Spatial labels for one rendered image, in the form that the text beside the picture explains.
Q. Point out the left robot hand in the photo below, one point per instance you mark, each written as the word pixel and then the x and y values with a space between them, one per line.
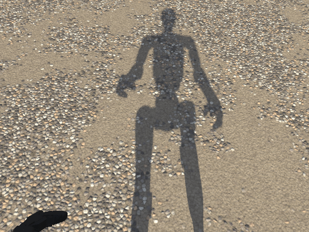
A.
pixel 40 219

